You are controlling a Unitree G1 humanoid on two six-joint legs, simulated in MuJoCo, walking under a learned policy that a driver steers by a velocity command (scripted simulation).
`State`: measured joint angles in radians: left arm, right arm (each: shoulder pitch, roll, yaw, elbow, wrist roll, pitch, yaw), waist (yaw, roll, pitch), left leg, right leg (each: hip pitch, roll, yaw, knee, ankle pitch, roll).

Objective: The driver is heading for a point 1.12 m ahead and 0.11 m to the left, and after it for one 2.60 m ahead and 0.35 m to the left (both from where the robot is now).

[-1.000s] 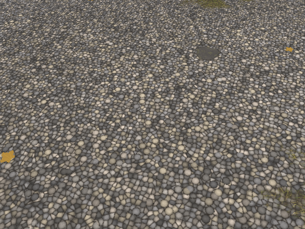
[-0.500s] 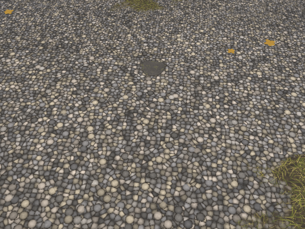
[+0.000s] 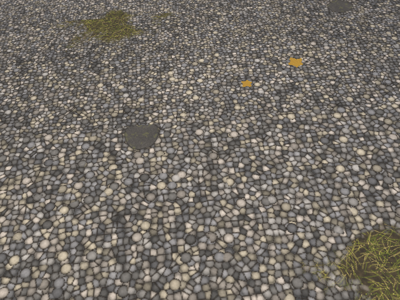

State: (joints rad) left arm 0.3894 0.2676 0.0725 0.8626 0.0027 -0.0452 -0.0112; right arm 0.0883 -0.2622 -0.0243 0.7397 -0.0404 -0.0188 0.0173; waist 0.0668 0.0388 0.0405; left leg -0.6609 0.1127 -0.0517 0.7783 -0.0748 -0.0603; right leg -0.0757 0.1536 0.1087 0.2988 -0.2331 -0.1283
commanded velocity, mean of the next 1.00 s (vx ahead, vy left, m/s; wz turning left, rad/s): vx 0.50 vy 0.00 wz -0.01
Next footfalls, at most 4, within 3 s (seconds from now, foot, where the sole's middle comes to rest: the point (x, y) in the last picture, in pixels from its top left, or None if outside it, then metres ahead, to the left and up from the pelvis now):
0.16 left None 0.27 0.14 -0.78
0.64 right None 0.47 -0.12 -0.78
1.16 left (206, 222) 0.74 0.09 -0.78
1.70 right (222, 150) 1.07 0.04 -0.78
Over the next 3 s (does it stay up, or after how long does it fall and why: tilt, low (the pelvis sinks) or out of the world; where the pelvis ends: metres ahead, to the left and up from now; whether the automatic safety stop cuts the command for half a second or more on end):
stays up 1.51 0.20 -0.20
